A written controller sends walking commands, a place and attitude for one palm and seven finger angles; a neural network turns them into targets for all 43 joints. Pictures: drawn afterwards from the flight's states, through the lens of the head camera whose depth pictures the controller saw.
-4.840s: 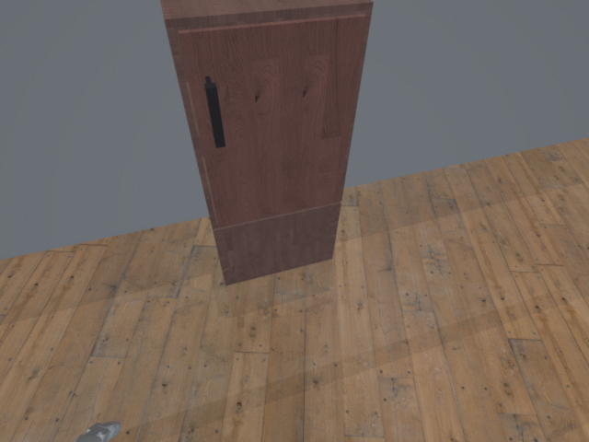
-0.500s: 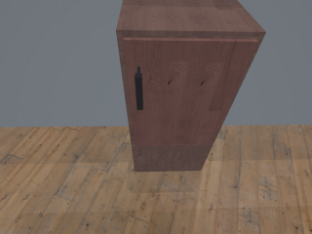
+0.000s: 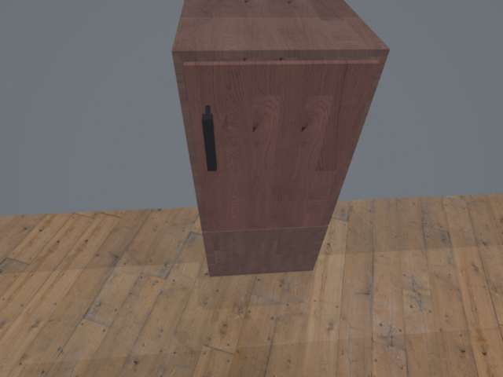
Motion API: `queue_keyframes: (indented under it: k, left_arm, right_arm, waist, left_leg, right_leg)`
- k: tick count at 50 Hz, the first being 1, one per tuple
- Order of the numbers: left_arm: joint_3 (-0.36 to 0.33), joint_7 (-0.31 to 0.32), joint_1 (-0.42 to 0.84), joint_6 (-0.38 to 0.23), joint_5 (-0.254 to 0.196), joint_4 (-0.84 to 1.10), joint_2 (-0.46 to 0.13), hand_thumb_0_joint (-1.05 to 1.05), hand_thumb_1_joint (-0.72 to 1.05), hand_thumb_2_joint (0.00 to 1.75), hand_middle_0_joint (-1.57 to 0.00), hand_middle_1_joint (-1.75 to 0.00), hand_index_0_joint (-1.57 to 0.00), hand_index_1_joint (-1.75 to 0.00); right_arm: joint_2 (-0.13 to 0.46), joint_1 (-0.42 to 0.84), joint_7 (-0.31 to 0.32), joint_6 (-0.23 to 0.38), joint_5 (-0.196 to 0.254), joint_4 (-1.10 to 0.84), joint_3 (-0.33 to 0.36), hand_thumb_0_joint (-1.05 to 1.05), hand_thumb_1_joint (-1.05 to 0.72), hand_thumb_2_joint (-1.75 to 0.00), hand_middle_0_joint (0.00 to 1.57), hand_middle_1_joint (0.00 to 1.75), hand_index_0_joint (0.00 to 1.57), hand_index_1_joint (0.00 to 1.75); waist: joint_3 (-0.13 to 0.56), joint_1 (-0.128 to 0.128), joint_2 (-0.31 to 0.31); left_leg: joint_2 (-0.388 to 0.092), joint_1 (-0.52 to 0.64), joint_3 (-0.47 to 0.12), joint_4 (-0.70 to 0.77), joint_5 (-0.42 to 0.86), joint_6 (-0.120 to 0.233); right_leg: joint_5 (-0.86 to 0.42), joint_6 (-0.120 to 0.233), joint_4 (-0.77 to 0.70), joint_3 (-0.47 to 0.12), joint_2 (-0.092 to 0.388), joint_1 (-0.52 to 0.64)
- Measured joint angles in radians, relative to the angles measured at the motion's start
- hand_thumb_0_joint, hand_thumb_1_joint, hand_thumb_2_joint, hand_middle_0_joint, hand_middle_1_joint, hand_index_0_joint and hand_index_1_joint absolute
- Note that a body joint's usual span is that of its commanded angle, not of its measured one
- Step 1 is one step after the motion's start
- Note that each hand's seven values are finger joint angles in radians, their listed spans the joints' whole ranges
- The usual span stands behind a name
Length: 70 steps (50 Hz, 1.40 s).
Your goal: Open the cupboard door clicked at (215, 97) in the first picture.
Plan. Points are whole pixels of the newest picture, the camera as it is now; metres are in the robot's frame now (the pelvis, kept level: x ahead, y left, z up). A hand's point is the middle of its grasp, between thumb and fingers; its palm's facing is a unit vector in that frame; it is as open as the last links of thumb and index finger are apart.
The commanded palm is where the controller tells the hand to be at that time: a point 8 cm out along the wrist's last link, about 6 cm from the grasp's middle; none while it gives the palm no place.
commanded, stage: come to a stop and stand still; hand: left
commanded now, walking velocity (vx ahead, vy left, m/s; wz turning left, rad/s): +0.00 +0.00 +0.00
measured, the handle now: (210, 138) +0.63 +0.13 +0.02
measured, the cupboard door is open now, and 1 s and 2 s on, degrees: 0 0 0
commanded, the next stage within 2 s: look again from close up in 0.16 s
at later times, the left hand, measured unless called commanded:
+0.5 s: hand out of the picture +0.02 +0.20 -0.18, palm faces +0.05 -0.97 -0.22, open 7.4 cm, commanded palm none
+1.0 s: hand out of the picture -0.01 +0.20 -0.18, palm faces +0.02 -0.98 -0.20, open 7.4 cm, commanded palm none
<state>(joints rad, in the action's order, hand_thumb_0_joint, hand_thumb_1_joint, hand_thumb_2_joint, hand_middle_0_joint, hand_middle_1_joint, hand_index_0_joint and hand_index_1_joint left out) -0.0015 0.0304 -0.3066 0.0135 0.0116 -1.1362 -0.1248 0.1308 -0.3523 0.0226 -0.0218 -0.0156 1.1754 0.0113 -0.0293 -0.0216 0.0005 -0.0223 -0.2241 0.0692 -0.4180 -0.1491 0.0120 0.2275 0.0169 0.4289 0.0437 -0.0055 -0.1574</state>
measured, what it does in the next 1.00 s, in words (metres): stands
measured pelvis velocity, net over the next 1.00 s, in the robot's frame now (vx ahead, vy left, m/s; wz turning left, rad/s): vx -0.01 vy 0.03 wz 0.01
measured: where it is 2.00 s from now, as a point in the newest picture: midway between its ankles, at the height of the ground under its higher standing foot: outside the picture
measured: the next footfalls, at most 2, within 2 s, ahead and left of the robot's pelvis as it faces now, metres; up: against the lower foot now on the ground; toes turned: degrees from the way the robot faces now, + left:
left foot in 1.46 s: +0.05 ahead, +0.09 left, +0.00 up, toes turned +14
right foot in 1.80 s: +0.15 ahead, -0.21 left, +0.00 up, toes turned -3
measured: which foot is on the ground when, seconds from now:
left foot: down 0.00-1.00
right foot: down 0.00-1.00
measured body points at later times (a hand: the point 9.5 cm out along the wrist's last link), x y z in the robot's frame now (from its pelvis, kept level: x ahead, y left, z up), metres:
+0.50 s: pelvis +0.01 +0.02 -0.01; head +0.00 +0.01 +0.44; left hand +0.02 +0.25 -0.16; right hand +0.05 -0.22 -0.16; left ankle +0.05 +0.11 -0.74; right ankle +0.01 -0.11 -0.74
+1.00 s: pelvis -0.01 +0.03 +0.00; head -0.03 +0.03 +0.45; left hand -0.01 +0.25 -0.16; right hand +0.00 -0.20 -0.16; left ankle +0.05 +0.11 -0.74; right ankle +0.01 -0.11 -0.74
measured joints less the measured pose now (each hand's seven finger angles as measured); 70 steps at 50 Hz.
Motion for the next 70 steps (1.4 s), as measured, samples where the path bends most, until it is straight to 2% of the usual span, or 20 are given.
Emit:
queue_keyframes:
  k: [13, 14, 19, 25, 34, 48, 56, 59, 62, 64, 66, 68, 70]
  left_arm:
    - [-0.001, 0.004, -0.044, -0.008, 0.004, -0.021, 0.025, 0.0, 0.91, 0.89, -0.2, -0.3, -0.2, -0.29]
    - [0.009, 0.001, -0.047, -0.008, 0.008, -0.008, 0.022, 0.0, 0.91, 0.89, -0.2, -0.3, -0.2, -0.29]
    - [0.003, 0.004, -0.049, -0.017, 0.018, 0.056, -0.001, 0.0, 0.91, 0.89, -0.2, -0.3, -0.2, -0.29]
    - [-0.008, 0.013, -0.038, -0.012, 0.018, 0.116, -0.036, 0.0, 0.91, 0.89, -0.2, -0.3, -0.2, -0.29]
    - [-0.002, 0.011, 0.01, -0.017, 0.013, 0.162, -0.066, 0.0, 0.91, 0.89, -0.2, -0.3, -0.2, -0.29]
    - [0.012, 0.007, -0.033, -0.009, 0.015, 0.116, -0.044, 0.0, 0.91, 0.89, -0.2, -0.3, -0.2, -0.29]
    - [-0.01, -0.012, -0.105, 0.026, 0.032, 0.085, -0.033, 0.0, 0.91, 0.89, -0.2, -0.3, -0.2, -0.29]
    - [-0.02, -0.019, -0.125, 0.033, 0.03, 0.081, -0.026, 0.0, 0.91, 0.9, -0.2, -0.3, -0.2, -0.29]
    - [-0.03, -0.015, -0.15, 0.028, 0.03, 0.088, -0.025, 0.0, 0.91, 0.9, -0.2, -0.3, -0.2, -0.29]
    - [-0.037, -0.003, -0.159, 0.023, 0.028, 0.091, -0.027, 0.0, 0.91, 0.9, -0.2, -0.3, -0.2, -0.29]
    - [-0.04, 0.004, -0.162, 0.023, 0.027, 0.084, -0.023, 0.0, 0.91, 0.9, -0.2, -0.3, -0.2, -0.29]
    - [-0.037, 0.002, -0.16, 0.023, 0.03, 0.076, -0.019, 0.0, 0.91, 0.9, -0.2, -0.3, -0.2, -0.29]
    - [-0.032, -0.002, -0.153, 0.022, 0.032, 0.072, -0.013, 0.0, 0.91, 0.9, -0.2, -0.3, -0.2, -0.29]
  right_arm:
    - [-0.033, 0.01, 0.007, 0.018, 0.004, -0.01, 0.003, 0.0, -0.91, -0.9, 0.2, 0.3, 0.19, 0.3]
    - [-0.031, 0.014, 0.0, 0.015, 0.003, -0.029, -0.002, 0.0, -0.91, -0.9, 0.2, 0.3, 0.19, 0.3]
    - [0.006, 0.026, 0.003, 0.029, -0.01, -0.128, 0.009, 0.0, -0.91, -0.9, 0.21, 0.3, 0.2, 0.3]
    - [0.049, 0.057, 0.004, 0.029, -0.006, -0.182, 0.019, 0.01, -0.92, -0.9, 0.2, 0.3, 0.2, 0.3]
    - [0.062, 0.106, -0.006, 0.035, -0.001, -0.196, 0.005, 0.0, -0.91, -0.9, 0.2, 0.3, 0.19, 0.3]
    - [0.044, 0.065, -0.02, 0.018, 0.003, -0.129, -0.005, 0.0, -0.91, -0.9, 0.2, 0.3, 0.2, 0.3]
    - [0.03, 0.006, -0.008, -0.01, -0.006, -0.092, 0.02, 0.0, -0.91, -0.9, 0.21, 0.3, 0.2, 0.3]
    - [0.036, -0.006, -0.001, -0.015, -0.009, -0.084, 0.033, 0.0, -0.91, -0.9, 0.21, 0.3, 0.2, 0.3]
    - [0.036, -0.02, 0.003, -0.025, -0.01, -0.082, 0.04, 0.0, -0.91, -0.9, 0.21, 0.3, 0.2, 0.3]
    - [0.031, -0.023, 0.003, -0.028, -0.008, -0.086, 0.043, 0.0, -0.91, -0.9, 0.21, 0.3, 0.2, 0.3]
    - [0.03, -0.021, 0.0, -0.026, -0.007, -0.093, 0.047, 0.0, -0.91, -0.9, 0.21, 0.3, 0.2, 0.3]
    - [0.028, -0.019, -0.003, -0.018, -0.007, -0.104, 0.05, 0.0, -0.91, -0.9, 0.2, 0.3, 0.2, 0.3]
    - [0.024, -0.015, -0.004, -0.005, -0.008, -0.115, 0.048, 0.0, -0.91, -0.9, 0.2, 0.3, 0.19, 0.3]
  waist:
    - [0.002, 0.013, 0.001]
    - [-0.006, 0.008, -0.001]
    - [0.009, -0.003, -0.026]
    - [0.049, 0.008, -0.023]
    - [0.05, 0.017, -0.005]
    - [0.025, 0.009, -0.004]
    - [0.04, -0.002, -0.001]
    - [0.037, -0.003, -0.018]
    - [0.049, 0.006, -0.017]
    - [0.052, 0.017, -0.002]
    - [0.054, 0.02, 0.009]
    - [0.059, 0.017, 0.019]
    - [0.063, 0.016, 0.023]
  left_leg:
    - [0.012, -0.028, 0.002, -0.007, -0.004, 0.012]
    - [0.014, -0.029, -0.001, -0.013, -0.007, 0.013]
    - [0.018, -0.091, -0.024, -0.116, -0.057, 0.02]
    - [0.021, -0.081, -0.014, -0.16, -0.098, 0.027]
    - [0.021, -0.038, -0.003, -0.13, -0.083, 0.03]
    - [0.032, -0.023, 0.005, -0.042, -0.013, 0.038]
    - [0.033, -0.04, -0.007, -0.036, -0.009, 0.039]
    - [0.021, -0.046, -0.027, -0.039, -0.007, 0.025]
    - [0.014, -0.085, -0.043, -0.117, -0.141, 0.015]
    - [0.006, -0.151, -0.025, -0.297, -0.232, 0.02]
    - [-0.006, -0.197, -0.006, -0.452, -0.267, 0.024]
    - [-0.019, -0.193, 0.02, -0.473, -0.284, 0.023]
    - [-0.029, -0.149, 0.042, -0.385, -0.267, 0.02]
  right_leg:
    - [0.004, -0.011, 0.009, -0.002, 0.012, -0.028]
    - [0.007, -0.012, 0.013, 0.001, 0.014, -0.027]
    - [0.052, -0.014, 0.086, 0.024, 0.021, -0.064]
    - [0.088, -0.022, 0.129, 0.014, 0.027, -0.057]
    - [0.069, -0.027, 0.101, 0.002, 0.026, -0.019]
    - [0.005, -0.037, 0.032, -0.004, 0.034, -0.014]
    - [0.118, -0.006, 0.101, 0.008, 0.034, -0.057]
    - [0.067, -0.001, 0.065, 0.027, 0.02, -0.041]
    - [0.022, 0.013, 0.026, 0.049, 0.011, -0.029]
    - [-0.005, 0.026, 0.009, 0.066, 0.013, -0.023]
    - [-0.005, 0.033, -0.005, 0.082, 0.013, -0.013]
    - [0.002, 0.035, -0.005, 0.096, 0.015, -0.01]
    - [0.018, 0.035, 0.015, 0.108, 0.014, -0.018]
